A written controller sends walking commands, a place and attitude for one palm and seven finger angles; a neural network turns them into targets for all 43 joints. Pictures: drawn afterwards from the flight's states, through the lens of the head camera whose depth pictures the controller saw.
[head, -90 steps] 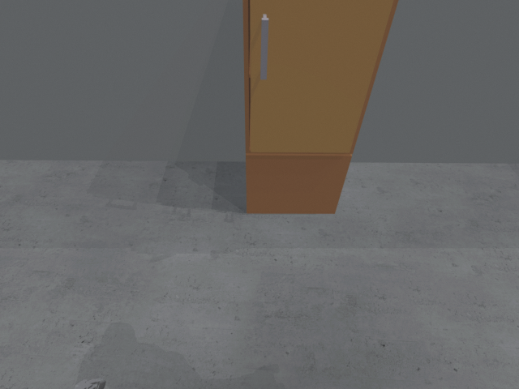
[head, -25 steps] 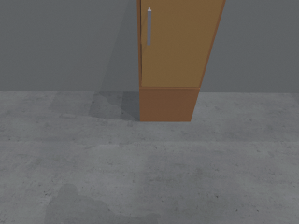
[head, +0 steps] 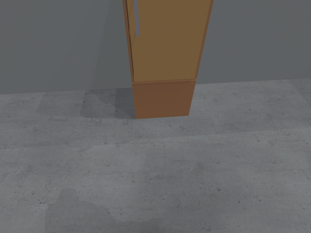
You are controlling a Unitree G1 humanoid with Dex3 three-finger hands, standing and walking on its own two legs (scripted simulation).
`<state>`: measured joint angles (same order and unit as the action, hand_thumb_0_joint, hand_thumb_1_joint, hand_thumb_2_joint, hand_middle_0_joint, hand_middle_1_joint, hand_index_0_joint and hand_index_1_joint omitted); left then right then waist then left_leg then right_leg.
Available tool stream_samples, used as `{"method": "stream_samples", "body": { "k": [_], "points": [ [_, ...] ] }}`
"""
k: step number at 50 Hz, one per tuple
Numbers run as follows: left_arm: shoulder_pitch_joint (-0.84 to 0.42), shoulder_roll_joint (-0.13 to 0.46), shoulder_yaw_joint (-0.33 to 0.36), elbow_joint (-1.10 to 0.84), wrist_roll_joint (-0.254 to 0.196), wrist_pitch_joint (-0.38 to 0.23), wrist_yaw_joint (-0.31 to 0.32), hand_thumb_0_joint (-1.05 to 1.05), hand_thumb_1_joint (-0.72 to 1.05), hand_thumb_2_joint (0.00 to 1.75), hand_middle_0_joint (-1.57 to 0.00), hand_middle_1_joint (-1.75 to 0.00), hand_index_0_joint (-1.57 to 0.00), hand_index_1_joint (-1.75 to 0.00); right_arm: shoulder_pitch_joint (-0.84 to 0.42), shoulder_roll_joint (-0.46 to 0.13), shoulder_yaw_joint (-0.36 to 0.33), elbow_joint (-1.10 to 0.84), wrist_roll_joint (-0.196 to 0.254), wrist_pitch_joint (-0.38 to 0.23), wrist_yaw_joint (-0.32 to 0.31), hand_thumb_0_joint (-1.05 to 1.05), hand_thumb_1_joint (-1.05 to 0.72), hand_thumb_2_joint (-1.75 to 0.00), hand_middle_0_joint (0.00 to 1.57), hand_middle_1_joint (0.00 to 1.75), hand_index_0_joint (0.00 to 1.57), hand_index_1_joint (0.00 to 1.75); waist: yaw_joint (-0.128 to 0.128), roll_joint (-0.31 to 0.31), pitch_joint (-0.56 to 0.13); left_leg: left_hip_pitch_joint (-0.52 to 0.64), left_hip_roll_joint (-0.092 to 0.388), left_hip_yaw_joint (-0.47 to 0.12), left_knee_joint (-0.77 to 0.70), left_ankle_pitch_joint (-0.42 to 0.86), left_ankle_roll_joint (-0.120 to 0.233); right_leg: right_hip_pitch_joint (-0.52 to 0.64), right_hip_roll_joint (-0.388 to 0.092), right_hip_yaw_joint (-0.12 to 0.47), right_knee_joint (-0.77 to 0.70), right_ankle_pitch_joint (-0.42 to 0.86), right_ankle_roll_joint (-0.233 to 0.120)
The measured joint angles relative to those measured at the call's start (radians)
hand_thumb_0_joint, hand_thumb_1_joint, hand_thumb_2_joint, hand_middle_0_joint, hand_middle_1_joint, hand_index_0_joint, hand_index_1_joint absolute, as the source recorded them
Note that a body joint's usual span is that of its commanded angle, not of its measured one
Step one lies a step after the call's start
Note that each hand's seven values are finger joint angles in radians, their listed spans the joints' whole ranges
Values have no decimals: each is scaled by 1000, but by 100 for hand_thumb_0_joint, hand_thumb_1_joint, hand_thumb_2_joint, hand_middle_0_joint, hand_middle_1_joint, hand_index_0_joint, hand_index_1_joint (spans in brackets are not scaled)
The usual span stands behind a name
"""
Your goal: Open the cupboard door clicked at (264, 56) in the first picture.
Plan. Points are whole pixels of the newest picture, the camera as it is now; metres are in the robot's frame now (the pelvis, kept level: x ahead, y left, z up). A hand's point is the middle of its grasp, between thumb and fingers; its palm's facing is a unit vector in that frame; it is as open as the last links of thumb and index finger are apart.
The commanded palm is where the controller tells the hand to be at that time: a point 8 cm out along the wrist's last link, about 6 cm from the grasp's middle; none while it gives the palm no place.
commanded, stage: walk to a spot facing it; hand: left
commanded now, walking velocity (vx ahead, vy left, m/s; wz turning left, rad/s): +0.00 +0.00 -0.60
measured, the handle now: (136, 15) +1.04 +0.18 +0.09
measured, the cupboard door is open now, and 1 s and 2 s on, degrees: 0 0 0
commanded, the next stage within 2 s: none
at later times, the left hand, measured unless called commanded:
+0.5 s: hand out of the picture +0.05 +0.15 -0.14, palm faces -0.15 -0.96 -0.23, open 7.3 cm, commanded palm none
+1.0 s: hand (112, 165) +0.36 +0.19 -0.17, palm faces -0.46 -0.86 -0.20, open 7.3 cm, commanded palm none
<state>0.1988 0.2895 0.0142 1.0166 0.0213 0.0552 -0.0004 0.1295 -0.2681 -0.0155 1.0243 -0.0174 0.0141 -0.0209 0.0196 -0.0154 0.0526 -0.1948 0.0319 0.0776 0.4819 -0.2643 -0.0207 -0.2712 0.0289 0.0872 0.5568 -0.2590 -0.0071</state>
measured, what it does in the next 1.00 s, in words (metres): walks ahead, turning right: left foot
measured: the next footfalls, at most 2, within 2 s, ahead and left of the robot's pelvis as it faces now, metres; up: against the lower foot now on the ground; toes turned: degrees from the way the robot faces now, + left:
left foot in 0.78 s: +0.27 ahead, +0.07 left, +0.00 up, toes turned -22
right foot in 1.42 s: +0.25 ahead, -0.14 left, +0.00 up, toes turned -55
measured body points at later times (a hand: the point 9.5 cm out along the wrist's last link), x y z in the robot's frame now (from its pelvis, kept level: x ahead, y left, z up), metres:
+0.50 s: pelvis +0.03 -0.04 +0.01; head +0.04 -0.06 +0.46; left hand +0.06 +0.20 -0.13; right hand +0.05 -0.32 -0.13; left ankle +0.07 +0.13 -0.65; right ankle +0.00 -0.10 -0.74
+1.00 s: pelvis +0.21 +0.03 +0.01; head +0.24 +0.06 +0.46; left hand +0.38 +0.24 -0.15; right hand +0.13 -0.21 -0.11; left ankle +0.23 +0.09 -0.74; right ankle +0.12 -0.09 -0.63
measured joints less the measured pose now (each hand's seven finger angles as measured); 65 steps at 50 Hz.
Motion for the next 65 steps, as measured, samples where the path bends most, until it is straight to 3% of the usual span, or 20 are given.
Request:
{"method": "stream_samples", "body": {
  "k": [4, 6, 8, 10, 13, 17, 24, 30, 36, 39, 41, 43, 45, 47, 55, 60, 65],
  "points": [
    [22, -29, 13, -31, 0, 13, -10, 1, 91, 90, -20, -30, -20, -30, 14, 30, -10, -24, -2, 5, 2, 1, -91, -90, 21, 30, 20, 30, 10, -5, 27, -12, 20, 52, 63, -35, -10, -68, -17, -57, 183, -131, 16],
    [40, -47, 18, -48, 2, 9, -16, 1, 91, 90, -20, -30, -20, -30, 25, 33, -16, -32, -4, 11, 4, 1, -91, -90, 21, 30, 20, 30, 14, 14, 31, -30, 47, 69, 121, -66, -26, -50, -24, -90, 153, -97, 13],
    [55, -68, 18, -58, 8, -8, -15, 1, 91, 90, -20, -30, -20, -30, 30, 29, -26, -34, -2, 27, 5, 1, -91, -90, 21, 30, 20, 30, 11, 44, 31, -100, 67, 32, 282, -156, -28, -59, 3, -108, 156, -73, -41],
    [70, -85, 18, -66, 5, -16, -8, 1, 91, 90, -20, -30, -20, -30, 39, 30, -32, -32, -2, 42, 8, 1, -91, -90, 21, 30, 20, 30, 10, 51, 24, -180, 42, -29, 463, -198, -25, -47, 16, -110, 123, -75, -74],
    [103, -104, 20, -68, 0, -27, -4, 1, 91, 90, -21, -30, -21, -30, 46, 29, -37, -30, -8, 42, 22, 1, -91, -90, 21, 30, 20, 30, 22, 41, 7, -257, 28, -57, 600, -100, -27, -8, 35, -81, 1, -8, -81],
    [154, -121, 20, -57, -3, -56, -8, 1, 91, 90, -21, -30, -21, -30, 49, 18, -49, -44, -15, 21, 29, 1, -91, -90, 20, 30, 20, 30, 21, 32, -21, -310, 32, -74, 633, 13, -40, 37, 56, -29, -137, 64, -87],
    [212, -135, 26, -32, 4, -83, -8, 1, 91, 90, -21, -30, -21, -30, 55, -2, -63, -54, -21, 3, 25, 1, -91, -90, 20, 30, 20, 30, 22, 43, -64, -345, 51, -102, 585, 61, -59, 89, 88, 41, -227, 89, -88],
    [242, -134, 28, -21, 10, -95, -1, 1, 91, 90, -21, -30, -21, -30, 44, 18, -55, -65, -17, -3, 28, 1, -91, -90, 20, 30, 20, 30, 37, 41, -82, -349, 49, -95, 477, 41, -61, 141, 100, 97, -249, 59, -76],
    [254, -116, 33, -12, 16, -87, 6, 1, 91, 90, -21, -30, -21, -30, 17, 62, -39, -100, -2, -24, 34, 1, -91, -90, 20, 30, 20, 30, 58, 13, -82, -282, 14, -80, 252, -15, -43, 190, 85, 166, -211, -22, -40],
    [259, -99, 45, -14, 10, -77, 5, 1, 91, 90, -21, -30, -21, -30, 10, 81, -23, -129, 4, -58, 27, 1, -91, -90, 20, 30, 20, 30, 50, -5, -78, -181, 0, -69, 71, 29, -16, 170, 88, 198, -79, -121, -18],
    [234, -80, 60, -2, 1, -62, 0, 1, 91, 90, -21, -30, -21, -30, 5, 99, -12, -136, -1, -74, 20, 1, -91, -90, 20, 30, 20, 30, 43, -31, -64, -171, -4, -23, 117, 20, 33, 70, 76, 138, 188, -213, -12],
    [208, -61, 71, 1, 6, -51, -4, 1, 91, 90, -20, -30, -20, -30, 23, 113, -2, -140, -5, -73, 17, 1, -91, -90, 21, 30, 20, 30, 34, -39, -57, -126, 8, 19, 113, -14, 58, -38, 52, 40, 427, -222, 1],
    [172, -40, 83, -10, 14, -43, -13, 1, 91, 90, -20, -30, -20, -30, 56, 125, 4, -131, -7, -75, 9, 1, -91, -90, 21, 30, 20, 30, 22, -43, -51, -73, 16, 46, 64, -14, 64, -129, 16, -41, 565, -171, 14],
    [132, -22, 90, -34, 15, -37, -18, 1, 91, 90, -20, -30, -20, -30, 90, 130, 7, -108, -6, -76, 0, 1, -91, -90, 21, 30, 20, 30, 17, -45, -41, -27, 20, 72, 15, -7, 68, -201, -15, -85, 627, -114, 29],
    [11, -22, 97, -95, 17, 2, -18, 0, 92, 90, -20, -29, -20, -30, 207, 101, -10, -20, -1, -57, -25, 1, -93, -90, 20, 30, 20, 30, -15, -36, -10, 74, 18, 176, -46, -47, 87, -341, -65, -100, 657, 33, 62],
    [-38, -53, 84, -92, 16, 23, -21, 0, 92, 90, -20, -29, -20, -30, 255, 107, -13, 11, -6, -47, -27, 1, -92, -90, 20, 30, 20, 30, -42, -33, 9, 107, 15, 238, -33, -96, 87, -317, -78, -123, 568, 37, 67],
    [-83, -91, 63, -92, 14, 30, -24, 1, 92, 90, -20, -29, -20, -30, 275, 123, -16, 25, -14, -38, -22, 1, -91, -90, 20, 30, 20, 30, -69, -21, 35, 132, 30, 302, 3, -154, 73, -241, -83, -177, 388, -35, 50]
  ]
}}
